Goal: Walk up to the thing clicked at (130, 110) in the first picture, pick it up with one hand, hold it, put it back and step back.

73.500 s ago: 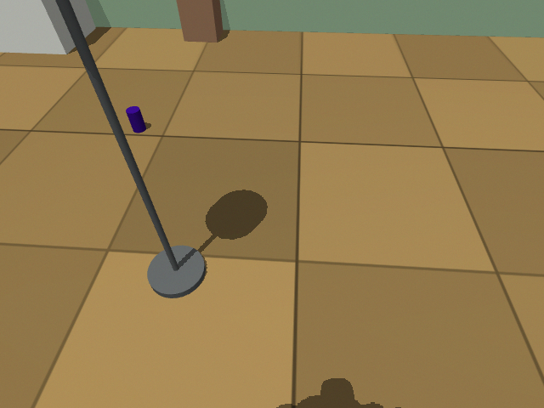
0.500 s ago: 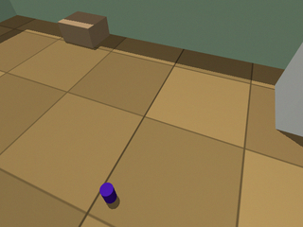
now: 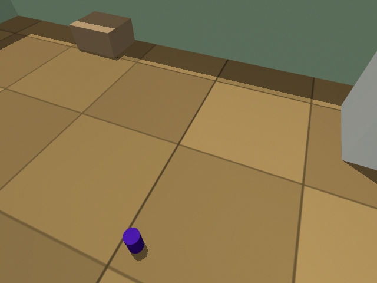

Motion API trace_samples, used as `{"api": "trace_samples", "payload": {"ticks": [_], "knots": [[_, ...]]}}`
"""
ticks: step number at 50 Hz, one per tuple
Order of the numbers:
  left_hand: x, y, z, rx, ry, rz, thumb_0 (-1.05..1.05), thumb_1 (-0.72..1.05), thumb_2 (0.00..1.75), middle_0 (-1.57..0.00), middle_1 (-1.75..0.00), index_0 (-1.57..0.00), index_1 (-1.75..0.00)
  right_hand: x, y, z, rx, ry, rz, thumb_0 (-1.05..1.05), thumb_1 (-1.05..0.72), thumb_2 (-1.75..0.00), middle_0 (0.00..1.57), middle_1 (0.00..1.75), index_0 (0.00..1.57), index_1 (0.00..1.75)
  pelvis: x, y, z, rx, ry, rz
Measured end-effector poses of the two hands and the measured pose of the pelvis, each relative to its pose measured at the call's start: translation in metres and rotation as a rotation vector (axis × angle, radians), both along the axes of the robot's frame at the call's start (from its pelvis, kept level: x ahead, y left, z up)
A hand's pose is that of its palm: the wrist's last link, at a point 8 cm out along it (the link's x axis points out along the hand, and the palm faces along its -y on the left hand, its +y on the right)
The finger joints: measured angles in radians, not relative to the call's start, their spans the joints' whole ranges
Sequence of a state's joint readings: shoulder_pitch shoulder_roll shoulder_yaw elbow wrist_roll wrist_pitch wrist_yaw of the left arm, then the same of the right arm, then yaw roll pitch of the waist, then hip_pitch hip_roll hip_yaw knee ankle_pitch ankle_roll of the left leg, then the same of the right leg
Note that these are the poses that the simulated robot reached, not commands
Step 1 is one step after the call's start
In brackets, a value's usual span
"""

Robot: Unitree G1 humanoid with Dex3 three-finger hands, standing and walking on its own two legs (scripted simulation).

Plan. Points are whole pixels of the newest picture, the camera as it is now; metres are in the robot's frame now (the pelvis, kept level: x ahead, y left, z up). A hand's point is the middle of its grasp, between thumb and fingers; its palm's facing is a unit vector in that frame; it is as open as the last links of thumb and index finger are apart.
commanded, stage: stand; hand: left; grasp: from above
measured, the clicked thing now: (133, 240) +0.44 +0.28 -0.71
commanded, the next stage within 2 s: step back in 0.42 s
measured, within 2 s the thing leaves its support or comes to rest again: neither
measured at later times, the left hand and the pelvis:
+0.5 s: hand out of the picture +0.08 +0.25 -0.16, palm faces -0.01 -0.94 -0.34, open 7.3 cm; pelvis -0.01 +0.00 +0.00, yaw +0 degrees
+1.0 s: hand out of the picture +0.01 +0.25 -0.16, palm faces +0.02 -0.91 -0.42, open 7.3 cm; pelvis -0.10 -0.02 -0.02, yaw +3 degrees
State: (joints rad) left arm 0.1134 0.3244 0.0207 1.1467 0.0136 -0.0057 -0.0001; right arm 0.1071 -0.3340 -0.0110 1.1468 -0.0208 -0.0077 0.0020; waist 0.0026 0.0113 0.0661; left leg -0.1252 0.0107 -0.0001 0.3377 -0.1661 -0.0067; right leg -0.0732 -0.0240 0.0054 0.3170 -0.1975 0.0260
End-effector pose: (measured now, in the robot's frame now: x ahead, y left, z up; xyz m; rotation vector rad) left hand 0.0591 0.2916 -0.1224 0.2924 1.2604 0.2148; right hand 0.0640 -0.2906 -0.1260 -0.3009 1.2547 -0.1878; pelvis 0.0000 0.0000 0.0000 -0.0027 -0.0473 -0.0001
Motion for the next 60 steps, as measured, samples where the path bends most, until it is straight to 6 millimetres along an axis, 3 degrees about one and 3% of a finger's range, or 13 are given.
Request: {"api": "trace_samples", "payload": {"ticks": [21, 28, 33, 38, 42, 46, 52, 56, 60], "knots": [[0.012, 0.002, 0.001, -0.001, -0.022, -0.019, 0.00, 0.91, 0.90, -0.20, -0.30, -0.21, -0.30, 0.006, -0.001, 0.003, -0.007, -0.017, -0.001, 0.01, -0.91, -0.90, 0.20, 0.29, 0.20, 0.30, 0.003, 0.001, 0.000, 0.000, 0.001, -0.005], [0.012, 0.012, -0.002, 0.037, -0.029, -0.032, 0.00, 0.90, 0.90, -0.20, -0.30, -0.21, -0.30, 0.003, -0.014, 0.000, -0.014, -0.027, -0.024, 0.01, -0.90, -0.90, 0.21, 0.30, 0.20, 0.30, -0.019, -0.002, -0.008, 0.010, 0.018, -0.008], [-0.001, 0.012, -0.003, 0.087, -0.028, -0.053, 0.00, 0.91, 0.90, -0.20, -0.30, -0.21, -0.30, -0.003, -0.036, -0.010, -0.029, -0.042, -0.016, 0.01, -0.90, -0.90, 0.21, 0.30, 0.20, 0.30, -0.038, -0.016, -0.020, 0.017, 0.017, -0.013], [-0.034, -0.001, 0.002, 0.108, -0.011, -0.055, 0.00, 0.91, 0.90, -0.20, -0.30, -0.21, -0.30, -0.007, -0.052, -0.021, -0.034, -0.063, -0.015, 0.01, -0.91, -0.90, 0.20, 0.29, 0.20, 0.30, -0.056, -0.025, -0.025, 0.023, 0.005, -0.014], [-0.053, -0.007, 0.010, 0.106, 0.004, -0.053, 0.00, 0.90, 0.90, -0.20, -0.30, -0.21, -0.30, -0.023, -0.048, -0.019, -0.014, -0.052, -0.001, 0.01, -0.91, -0.90, 0.20, 0.29, 0.20, 0.30, -0.070, -0.025, -0.016, 0.040, 0.018, -0.015], [-0.056, -0.005, 0.012, 0.108, -0.048, -0.045, 0.00, 0.90, 0.90, -0.20, -0.30, -0.21, -0.30, -0.053, -0.044, -0.022, -0.023, 0.008, 0.028, 0.01, -0.91, -0.90, 0.20, 0.29, 0.20, 0.30, -0.085, -0.022, -0.017, 0.026, 0.035, 0.009], [-0.065, 0.009, -0.001, 0.088, -0.149, -0.027, 0.00, 0.90, 0.90, -0.20, -0.30, -0.21, -0.30, -0.091, -0.030, -0.023, -0.062, 0.065, 0.088, 0.01, -0.91, -0.90, 0.20, 0.29, 0.20, 0.30, -0.115, -0.010, -0.027, 0.003, 0.025, 0.062], [-0.086, 0.022, -0.017, 0.057, -0.145, -0.016, 0.00, 0.90, 0.90, -0.20, -0.30, -0.21, -0.30, -0.115, -0.015, -0.014, -0.077, 0.042, 0.095, 0.01, -0.91, -0.90, 0.20, 0.29, 0.20, 0.30, -0.139, 0.000, -0.030, 0.032, -0.005, 0.047], [-0.113, 0.023, -0.013, 0.038, -0.100, -0.008, 0.00, 0.90, 0.90, -0.20, -0.30, -0.21, -0.30, -0.135, -0.010, 0.004, -0.083, 0.011, 0.084, 0.01, -0.90, -0.90, 0.21, 0.30, 0.20, 0.30, -0.154, 0.004, -0.019, -0.019, 0.003, 0.051]]}}
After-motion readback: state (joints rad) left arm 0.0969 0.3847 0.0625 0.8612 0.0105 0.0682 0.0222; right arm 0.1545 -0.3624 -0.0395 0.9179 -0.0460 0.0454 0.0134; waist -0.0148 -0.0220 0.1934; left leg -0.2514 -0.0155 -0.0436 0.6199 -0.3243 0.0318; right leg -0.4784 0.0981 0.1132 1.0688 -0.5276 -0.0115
